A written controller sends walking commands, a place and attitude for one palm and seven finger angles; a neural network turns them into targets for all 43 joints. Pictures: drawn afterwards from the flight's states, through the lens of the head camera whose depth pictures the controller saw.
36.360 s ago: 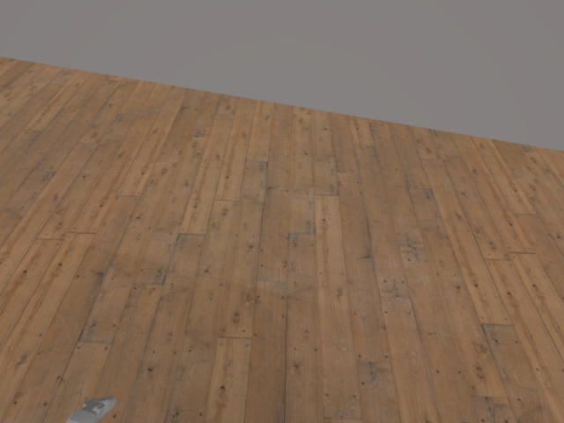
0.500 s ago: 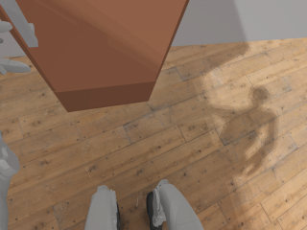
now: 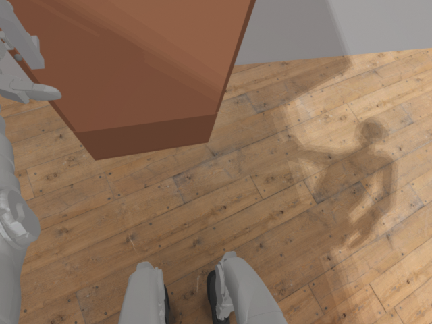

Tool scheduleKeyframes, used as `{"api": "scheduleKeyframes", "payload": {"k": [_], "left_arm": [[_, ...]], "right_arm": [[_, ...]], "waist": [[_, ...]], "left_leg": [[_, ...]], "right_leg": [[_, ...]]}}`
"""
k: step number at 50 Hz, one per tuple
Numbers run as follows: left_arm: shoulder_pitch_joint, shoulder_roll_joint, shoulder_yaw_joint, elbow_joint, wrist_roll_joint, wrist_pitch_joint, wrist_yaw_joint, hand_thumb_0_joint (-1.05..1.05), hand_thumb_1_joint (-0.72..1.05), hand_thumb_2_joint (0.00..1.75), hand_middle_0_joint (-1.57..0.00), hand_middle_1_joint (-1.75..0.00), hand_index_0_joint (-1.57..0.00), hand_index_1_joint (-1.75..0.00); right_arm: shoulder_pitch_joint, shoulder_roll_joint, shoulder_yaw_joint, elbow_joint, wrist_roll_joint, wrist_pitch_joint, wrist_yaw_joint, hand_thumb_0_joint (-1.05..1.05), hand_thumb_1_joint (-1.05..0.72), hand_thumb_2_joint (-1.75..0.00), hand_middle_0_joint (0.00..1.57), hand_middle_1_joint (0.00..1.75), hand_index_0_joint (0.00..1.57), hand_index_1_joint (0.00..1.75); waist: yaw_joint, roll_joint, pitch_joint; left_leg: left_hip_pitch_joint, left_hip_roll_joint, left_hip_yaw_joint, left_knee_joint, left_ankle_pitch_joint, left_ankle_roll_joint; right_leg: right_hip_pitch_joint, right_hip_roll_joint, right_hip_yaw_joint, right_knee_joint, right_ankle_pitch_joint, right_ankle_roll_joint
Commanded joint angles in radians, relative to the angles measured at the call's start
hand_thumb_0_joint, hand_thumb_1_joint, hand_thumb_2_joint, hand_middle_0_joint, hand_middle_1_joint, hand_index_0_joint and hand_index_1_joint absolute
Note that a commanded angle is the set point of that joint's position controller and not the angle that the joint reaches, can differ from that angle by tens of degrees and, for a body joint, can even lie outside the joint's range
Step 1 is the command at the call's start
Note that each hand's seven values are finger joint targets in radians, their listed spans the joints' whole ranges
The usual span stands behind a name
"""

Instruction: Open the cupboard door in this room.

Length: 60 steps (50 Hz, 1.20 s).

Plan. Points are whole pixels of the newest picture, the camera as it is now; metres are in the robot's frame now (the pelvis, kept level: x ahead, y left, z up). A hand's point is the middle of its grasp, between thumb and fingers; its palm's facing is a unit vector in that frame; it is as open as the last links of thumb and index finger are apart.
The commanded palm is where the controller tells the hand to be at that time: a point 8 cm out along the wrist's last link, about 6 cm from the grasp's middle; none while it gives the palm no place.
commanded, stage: slide the fingers in behind the handle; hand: left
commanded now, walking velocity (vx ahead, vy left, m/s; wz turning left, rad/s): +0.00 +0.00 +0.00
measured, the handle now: (16, 23) +0.60 +0.26 +0.07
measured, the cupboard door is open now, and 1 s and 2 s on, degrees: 0 0 6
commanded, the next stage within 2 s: close the thumb around the handle in 0.74 s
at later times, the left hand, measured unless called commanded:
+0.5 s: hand (33, 54) +0.55 +0.24 +0.05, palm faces +0.15 -0.99 -0.01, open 14.0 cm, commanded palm +0.52 +0.27 +0.05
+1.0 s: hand (30, 56) +0.55 +0.24 +0.05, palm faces +0.13 -0.99 +0.02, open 13.4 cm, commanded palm +0.52 +0.26 +0.05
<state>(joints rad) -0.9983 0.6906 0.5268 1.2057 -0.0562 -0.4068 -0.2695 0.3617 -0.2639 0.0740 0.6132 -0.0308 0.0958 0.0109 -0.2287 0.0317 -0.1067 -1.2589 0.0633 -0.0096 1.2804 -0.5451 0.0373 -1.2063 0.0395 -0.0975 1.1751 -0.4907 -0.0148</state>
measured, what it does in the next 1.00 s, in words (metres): stands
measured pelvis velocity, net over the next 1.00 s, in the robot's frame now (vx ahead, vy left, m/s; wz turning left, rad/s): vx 0.00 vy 0.01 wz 0.00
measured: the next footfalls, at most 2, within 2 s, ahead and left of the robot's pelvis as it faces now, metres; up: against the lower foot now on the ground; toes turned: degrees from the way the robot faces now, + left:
none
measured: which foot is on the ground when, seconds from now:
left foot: down 0.00-1.00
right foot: down 0.00-1.00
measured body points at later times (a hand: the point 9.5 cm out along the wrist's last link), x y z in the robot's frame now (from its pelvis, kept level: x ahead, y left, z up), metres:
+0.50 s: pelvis +0.00 +0.00 +0.00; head +0.19 +0.04 +0.41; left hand +0.54 +0.29 +0.06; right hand +0.00 -0.26 -0.10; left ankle +0.01 +0.09 -0.62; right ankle +0.03 -0.12 -0.62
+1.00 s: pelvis +0.00 +0.01 +0.00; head +0.19 +0.05 +0.41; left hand +0.54 +0.29 +0.05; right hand +0.00 -0.25 -0.10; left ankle +0.01 +0.09 -0.62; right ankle +0.03 -0.12 -0.62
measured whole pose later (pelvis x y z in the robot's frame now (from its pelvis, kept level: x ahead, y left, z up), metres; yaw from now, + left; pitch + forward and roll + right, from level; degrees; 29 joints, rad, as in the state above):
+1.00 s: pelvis +0.00 +0.01 +0.00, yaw +0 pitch +30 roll -6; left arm -1.00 0.62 0.49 1.19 -0.05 -0.41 -0.20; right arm 0.37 -0.26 0.06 0.62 -0.04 0.10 0.02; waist -0.23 0.03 -0.12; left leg -1.25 0.05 -0.01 1.27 -0.55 0.05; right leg -1.19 0.03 -0.09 1.16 -0.49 0.00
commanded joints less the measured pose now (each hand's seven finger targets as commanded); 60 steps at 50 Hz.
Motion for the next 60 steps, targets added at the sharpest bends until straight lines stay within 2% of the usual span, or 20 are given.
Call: {"api": "scheduleKeyframes", "payload": {"k": [1,5,10,14,18,21,22,24,31,36,38,41,42,44,47,50,53,54,56,60], "left_arm": [[-0.399,0.297,0.015,-0.192,-0.008,-0.043,0.01,0.0,-0.5,0.3,-0.3,-1.2,-0.3,-1.2],[-0.427,0.279,0.002,-0.233,-0.003,-0.062,0.022,0.0,-0.5,0.3,-0.3,-1.2,-0.3,-1.2],[-0.417,0.205,-0.04,-0.2,-0.011,-0.053,0.024,0.0,-0.5,0.3,-0.3,-1.2,-0.3,-1.2],[-0.396,0.216,-0.016,-0.233,-0.013,-0.051,0.039,0.0,-0.5,0.3,-0.3,-1.2,-0.3,-1.2],[-0.378,0.235,0.008,-0.214,-0.008,-0.052,0.066,0.0,-0.5,0.3,-0.3,-1.2,-0.3,-1.2],[-0.383,0.252,0.018,-0.235,0.004,-0.069,0.078,0.0,-0.5,0.3,-0.3,-1.2,-0.3,-1.2],[-0.387,0.292,0.045,-0.242,0.008,-0.079,0.082,0.0,-0.5,0.3,-0.3,-1.2,-0.3,-1.2],[-0.369,0.238,0.005,-0.212,0.01,-0.078,0.078,0.0,-0.5,0.3,-0.3,-1.2,-0.3,-1.2],[-0.366,0.242,0.001,-0.191,-0.016,-0.073,0.026,0.0,-0.5,0.3,-0.3,-1.2,-0.3,-1.2],[-0.426,0.214,-0.03,-0.186,-0.015,-0.071,0.019,0.0,-0.5,0.3,-0.3,-1.2,-0.3,-1.2],[-0.453,0.196,-0.04,-0.238,-0.012,-0.08,0.029,0.0,-0.5,0.3,-0.3,-1.2,-0.3,-1.2],[-0.437,0.155,-0.058,-0.215,-0.016,-0.067,0.042,0.0,-0.5,0.3,-0.3,-1.2,-0.3,-1.2],[-0.424,0.178,-0.037,-0.215,-0.016,-0.069,0.047,0.0,-0.5,0.3,-0.3,-1.2,-0.3,-1.2],[-0.432,0.153,-0.056,-0.227,-0.012,-0.067,0.057,0.0,-0.39,0.35,-0.31,-1.21,-0.31,-1.21],[-0.399,0.223,0.008,-0.207,-0.006,-0.069,0.075,0.0,-0.22,0.42,-0.32,-1.23,-0.32,-1.23],[-0.401,0.184,-0.028,-0.241,0.006,-0.079,0.082,0.0,-0.05,0.49,-0.33,-1.25,-0.33,-1.25],[-0.372,0.21,-0.006,-0.239,0.006,-0.09,0.083,0.0,0.12,0.56,-0.34,-1.27,-0.34,-1.27],[-0.372,0.171,-0.032,-0.228,0.001,-0.088,0.079,0.0,0.17,0.59,-0.35,-1.27,-0.35,-1.27],[-0.383,0.169,-0.036,-0.213,-0.003,-0.084,0.075,0.0,0.28,0.64,-0.36,-1.28,-0.36,-1.28],[-0.393,0.165,-0.033,-0.223,-0.009,-0.09,0.073,0.0,0.51,0.73,-0.37,-1.31,-0.37,-1.31]], "right_arm": [[0.22,-0.209,-0.069,-0.028,0.0,-0.003,-0.019,0.0,-0.9,-0.9,0.2,0.3,0.2,0.3],[0.224,-0.207,-0.074,-0.017,-0.005,-0.006,-0.016,0.0,-0.9,-0.9,0.2,0.3,0.2,0.3],[0.225,-0.203,-0.076,-0.012,-0.005,-0.007,-0.012,0.0,-0.9,-0.9,0.2,0.3,0.2,0.3],[0.232,-0.204,-0.082,-0.014,-0.009,-0.004,-0.008,0.0,-0.9,-0.9,0.2,0.3,0.2,0.3],[0.228,-0.201,-0.078,-0.025,-0.008,-0.002,-0.005,0.0,-0.9,-0.9,0.2,0.3,0.2,0.3],[0.222,-0.196,-0.078,-0.031,-0.008,-0.004,-0.004,0.0,-0.9,-0.9,0.2,0.3,0.2,0.3],[0.224,-0.2,-0.077,-0.03,-0.01,-0.004,-0.006,0.0,-0.9,-0.9,0.2,0.3,0.2,0.3],[0.218,-0.195,-0.075,-0.031,-0.008,-0.002,-0.003,0.0,-0.9,-0.9,0.2,0.3,0.2,0.3],[0.217,-0.204,-0.075,-0.03,-0.003,-0.003,-0.01,0.0,-0.9,-0.9,0.2,0.3,0.2,0.3],[0.22,-0.207,-0.077,-0.009,-0.004,-0.003,-0.013,0.0,-0.9,-0.9,0.2,0.3,0.2,0.3],[0.229,-0.207,-0.082,-0.004,-0.009,-0.003,-0.011,0.0,-0.9,-0.9,0.2,0.3,0.2,0.3],[0.228,-0.207,-0.085,0.002,-0.013,0.0,-0.007,0.0,-0.9,-0.9,0.2,0.3,0.2,0.3],[0.236,-0.21,-0.085,0.0,-0.014,0.001,-0.008,0.0,-0.9,-0.9,0.2,0.3,0.2,0.3],[0.228,-0.206,-0.086,-0.004,-0.013,0.003,-0.004,0.0,-0.9,-0.9,0.2,0.3,0.2,0.3],[0.235,-0.21,-0.082,-0.009,-0.016,0.006,-0.004,0.0,-0.9,-0.9,0.2,0.3,0.2,0.3],[0.225,-0.2,-0.08,-0.02,-0.016,0.006,0.001,0.0,-0.9,-0.9,0.2,0.3,0.2,0.3],[0.225,-0.204,-0.081,-0.023,-0.016,0.01,0.003,0.0,-0.9,-0.9,0.2,0.3,0.2,0.3],[0.22,-0.2,-0.082,-0.023,-0.014,0.01,0.004,0.0,-0.9,-0.9,0.2,0.3,0.2,0.3],[0.22,-0.201,-0.08,-0.02,-0.012,0.009,0.002,0.0,-0.9,-0.9,0.2,0.3,0.2,0.3],[0.224,-0.202,-0.085,-0.015,-0.013,0.009,-0.001,0.0,-0.9,-0.9,0.2,0.3,0.2,0.3]], "waist": [[0.003,0.201,-0.563],[-0.003,0.242,-0.589],[-0.017,0.22,-0.57],[0.008,0.254,-0.612],[0.008,0.194,-0.572],[0.014,0.199,-0.582],[0.017,0.199,-0.59],[0.007,0.201,-0.559],[0.003,0.179,-0.567],[-0.013,0.228,-0.541],[-0.01,0.285,-0.596],[-0.019,0.247,-0.575],[-0.008,0.256,-0.58],[-0.009,0.266,-0.592],[0.005,0.214,-0.582],[0.007,0.239,-0.59],[0.016,0.229,-0.589],[0.004,0.213,-0.572],[-0.001,0.207,-0.537],[-0.001,0.213,-0.556]], "left_leg": [[0.448,-0.013,-0.078,-0.124,0.461,0.001],[0.518,-0.007,-0.089,-0.118,0.506,-0.005],[0.502,-0.01,-0.087,-0.119,0.489,-0.003],[0.554,-0.008,-0.091,-0.124,0.543,-0.011],[0.494,-0.011,-0.08,-0.13,0.51,-0.004],[0.471,-0.016,-0.067,-0.124,0.504,-0.001],[0.478,-0.011,-0.073,-0.125,0.516,-0.003],[0.473,-0.014,-0.069,-0.128,0.501,-0.003],[0.455,-0.015,-0.068,-0.126,0.479,-0.001],[0.515,-0.007,-0.094,-0.128,0.472,-0.01],[0.609,-0.002,-0.114,-0.13,0.542,-0.02],[0.613,0.002,-0.123,-0.13,0.551,-0.024],[0.626,0.003,-0.13,-0.134,0.581,-0.027],[0.631,0.0,-0.125,-0.138,0.577,-0.028],[0.58,-0.004,-0.115,-0.135,0.57,-0.021],[0.589,-0.005,-0.108,-0.142,0.572,-0.021],[0.587,-0.004,-0.107,-0.144,0.576,-0.023],[0.581,-0.005,-0.106,-0.146,0.555,-0.021],[0.558,-0.005,-0.104,-0.152,0.53,-0.019],[0.589,-0.003,-0.109,-0.154,0.543,-0.022]], "right_leg": [[0.254,0.013,0.058,-0.12,0.312,0.003],[0.21,0.014,0.053,-0.117,0.317,0.0],[0.204,0.014,0.051,-0.121,0.311,0.001],[0.207,0.013,0.046,-0.116,0.338,-0.004],[0.247,0.015,0.051,-0.119,0.345,0.001],[0.279,0.015,0.063,-0.12,0.362,0.002],[0.283,0.014,0.062,-0.112,0.369,-0.002],[0.264,0.014,0.06,-0.119,0.354,0.002],[0.275,0.016,0.064,-0.122,0.348,0.003],[0.171,0.016,0.046,-0.118,0.279,-0.003],[0.129,0.015,0.035,-0.11,0.284,-0.007],[0.111,0.015,0.027,-0.115,0.277,-0.005],[0.115,0.015,0.026,-0.11,0.287,-0.008],[0.122,0.014,0.027,-0.116,0.288,-0.007],[0.173,0.017,0.031,-0.111,0.316,-0.008],[0.183,0.016,0.033,-0.115,0.321,-0.006],[0.194,0.018,0.034,-0.114,0.323,-0.007],[0.186,0.019,0.034,-0.121,0.313,-0.004],[0.189,0.019,0.033,-0.124,0.304,-0.004],[0.173,0.019,0.033,-0.127,0.298,-0.005]]}}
